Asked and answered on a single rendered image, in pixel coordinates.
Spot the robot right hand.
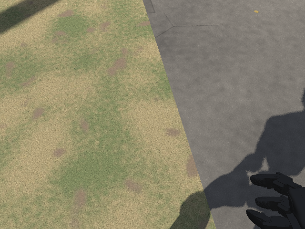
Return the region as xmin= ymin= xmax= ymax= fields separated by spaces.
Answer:
xmin=246 ymin=172 xmax=305 ymax=229

